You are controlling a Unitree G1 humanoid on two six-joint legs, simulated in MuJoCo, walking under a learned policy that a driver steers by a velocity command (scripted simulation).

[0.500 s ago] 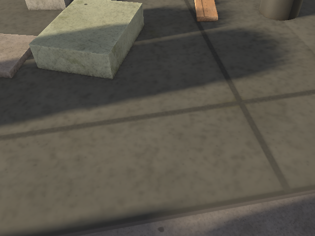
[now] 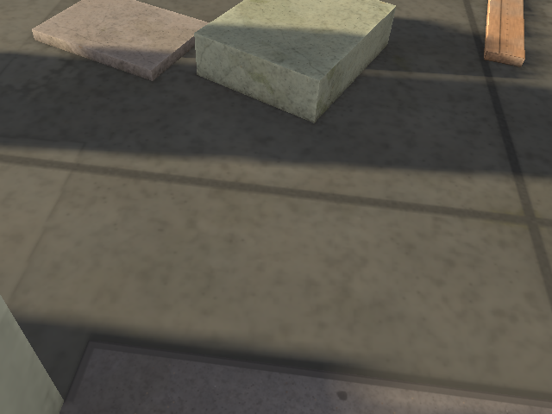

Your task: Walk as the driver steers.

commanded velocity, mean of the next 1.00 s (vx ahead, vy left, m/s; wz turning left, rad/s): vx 0.41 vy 0.00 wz -0.25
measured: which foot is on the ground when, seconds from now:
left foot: down 0.00-0.22, up 0.24-0.64, down 0.66-1.00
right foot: up 0.00-0.20, down 0.22-0.68, up 0.70-1.00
